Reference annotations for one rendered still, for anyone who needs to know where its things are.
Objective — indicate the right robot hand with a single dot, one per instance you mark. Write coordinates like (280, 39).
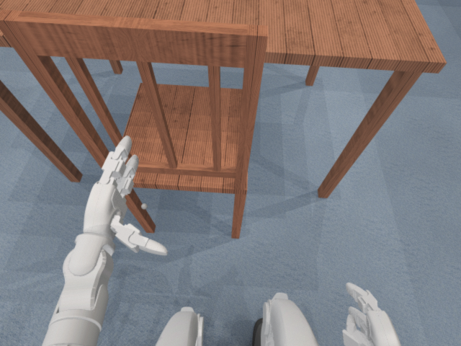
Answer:
(376, 326)

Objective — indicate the left robot hand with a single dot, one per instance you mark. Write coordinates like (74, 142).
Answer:
(107, 197)

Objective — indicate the right robot thigh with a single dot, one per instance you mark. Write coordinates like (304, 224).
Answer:
(285, 322)

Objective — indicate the table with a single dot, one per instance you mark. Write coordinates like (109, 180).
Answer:
(387, 35)

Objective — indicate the chair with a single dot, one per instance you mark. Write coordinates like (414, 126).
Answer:
(186, 138)

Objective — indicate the left robot thigh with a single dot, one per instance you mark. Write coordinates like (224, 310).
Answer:
(185, 328)

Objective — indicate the robot left forearm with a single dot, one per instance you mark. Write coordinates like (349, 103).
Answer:
(79, 314)

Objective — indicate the robot thigh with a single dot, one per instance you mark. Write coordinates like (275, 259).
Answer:
(185, 328)
(285, 322)

